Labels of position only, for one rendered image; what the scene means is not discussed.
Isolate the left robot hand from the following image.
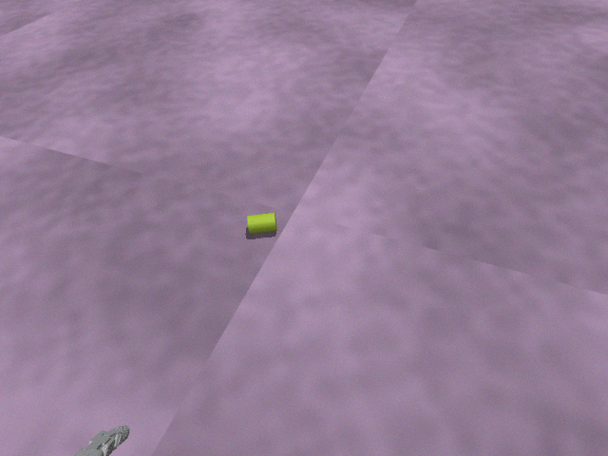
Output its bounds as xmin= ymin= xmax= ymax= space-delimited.
xmin=75 ymin=426 xmax=130 ymax=456

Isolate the can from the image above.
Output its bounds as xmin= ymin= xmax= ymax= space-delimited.
xmin=247 ymin=213 xmax=277 ymax=234

